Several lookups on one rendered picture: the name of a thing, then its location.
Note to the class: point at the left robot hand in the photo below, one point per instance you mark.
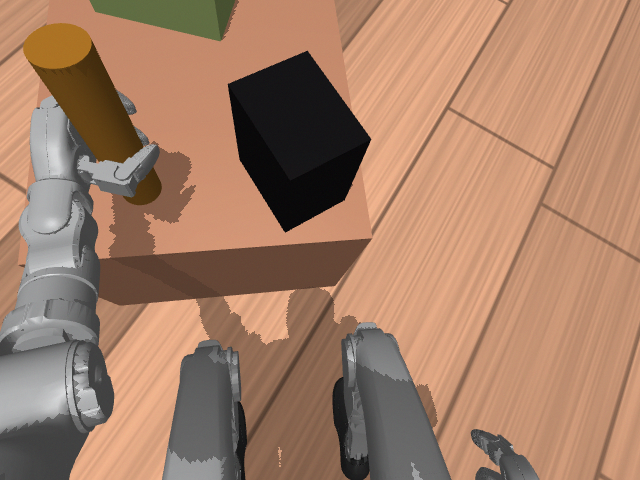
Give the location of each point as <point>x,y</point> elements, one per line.
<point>58,151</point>

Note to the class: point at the left robot arm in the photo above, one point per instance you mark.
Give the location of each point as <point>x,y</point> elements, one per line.
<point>54,386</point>

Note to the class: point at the right robot hand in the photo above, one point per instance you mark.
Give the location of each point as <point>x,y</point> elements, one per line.
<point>501,452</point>

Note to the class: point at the right robot foot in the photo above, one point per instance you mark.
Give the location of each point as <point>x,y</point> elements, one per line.
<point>353,469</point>

